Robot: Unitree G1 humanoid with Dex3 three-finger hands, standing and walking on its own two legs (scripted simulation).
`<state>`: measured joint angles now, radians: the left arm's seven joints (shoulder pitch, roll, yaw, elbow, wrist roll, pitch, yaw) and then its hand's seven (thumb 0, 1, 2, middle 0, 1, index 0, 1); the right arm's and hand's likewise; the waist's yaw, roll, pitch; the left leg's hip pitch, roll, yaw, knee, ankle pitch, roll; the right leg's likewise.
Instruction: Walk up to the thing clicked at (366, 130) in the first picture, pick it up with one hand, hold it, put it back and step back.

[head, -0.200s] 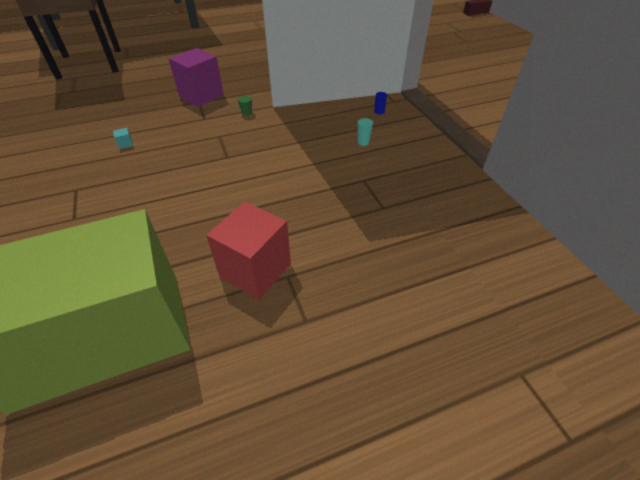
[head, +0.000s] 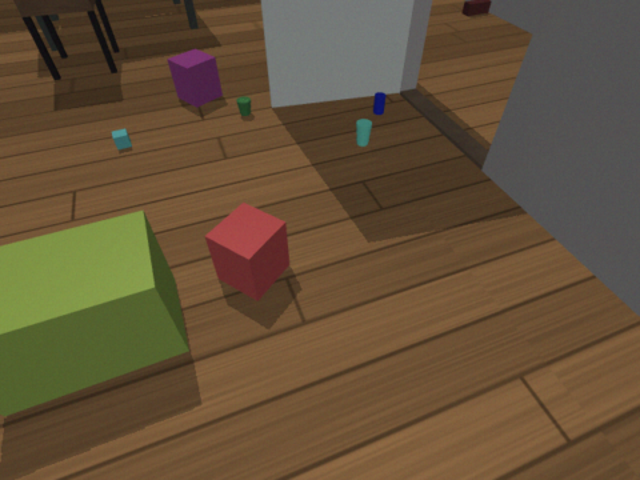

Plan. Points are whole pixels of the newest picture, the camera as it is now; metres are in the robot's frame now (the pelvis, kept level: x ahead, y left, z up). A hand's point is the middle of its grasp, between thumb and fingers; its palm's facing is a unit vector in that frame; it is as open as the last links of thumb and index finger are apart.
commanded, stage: stand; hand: left
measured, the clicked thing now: (363, 133) +1.94 -0.19 -0.72
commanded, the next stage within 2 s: walk up in 0.92 s
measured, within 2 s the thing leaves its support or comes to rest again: neither
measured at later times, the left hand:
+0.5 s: hand out of the picture +0.08 +0.25 -0.15, palm faces -0.02 -0.94 -0.34, open 7.4 cm
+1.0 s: hand out of the picture +0.07 +0.25 -0.15, palm faces -0.05 -0.95 -0.32, open 7.4 cm
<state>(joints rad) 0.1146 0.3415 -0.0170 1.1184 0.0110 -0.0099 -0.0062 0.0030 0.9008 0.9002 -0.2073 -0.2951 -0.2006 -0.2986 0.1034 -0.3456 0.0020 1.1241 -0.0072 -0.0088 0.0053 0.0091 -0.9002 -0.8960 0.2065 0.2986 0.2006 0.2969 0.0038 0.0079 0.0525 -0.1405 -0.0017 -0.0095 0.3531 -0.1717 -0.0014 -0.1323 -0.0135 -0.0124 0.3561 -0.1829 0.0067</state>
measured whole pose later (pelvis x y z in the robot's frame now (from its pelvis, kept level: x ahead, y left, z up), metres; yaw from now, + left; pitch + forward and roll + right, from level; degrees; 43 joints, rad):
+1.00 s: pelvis +0.01 +0.00 +0.00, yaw -2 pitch -1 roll +1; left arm 0.18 0.36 0.04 1.08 0.03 0.01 -0.06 0.00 0.90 0.90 -0.21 -0.30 -0.20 -0.30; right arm 0.16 -0.35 -0.04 1.08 -0.04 -0.04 0.04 0.01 -0.90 -0.90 0.21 0.30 0.20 0.30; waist 0.02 -0.01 0.01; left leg -0.15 0.00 0.03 0.40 -0.34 0.04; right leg -0.23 -0.02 0.00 0.57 -0.41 -0.02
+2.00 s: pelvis +0.48 -0.18 -0.01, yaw -12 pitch -2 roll +2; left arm 0.28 0.44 0.03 0.91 -0.02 -0.07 -0.05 0.01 0.90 0.90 -0.21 -0.30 -0.20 -0.30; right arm 0.20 -0.37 -0.06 0.85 0.00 -0.09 0.05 0.01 -0.90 -0.90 0.21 0.30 0.20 0.30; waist -0.01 -0.03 0.08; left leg -0.19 0.04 0.12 0.47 -0.24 0.01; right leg -0.46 -0.04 0.06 1.12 -0.36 -0.04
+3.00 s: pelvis +0.96 -0.26 -0.01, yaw -11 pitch -3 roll +1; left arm 0.25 0.44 0.04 0.89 -0.01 -0.04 -0.05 0.00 0.90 0.90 -0.21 -0.29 -0.20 -0.30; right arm 0.30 -0.36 -0.04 0.87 0.00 -0.08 0.05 0.01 -0.90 -0.90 0.21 0.30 0.20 0.30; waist -0.01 -0.06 0.09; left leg -0.10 -0.02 0.11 0.40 -0.26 0.05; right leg -0.54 -0.08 0.05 0.93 -0.21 -0.01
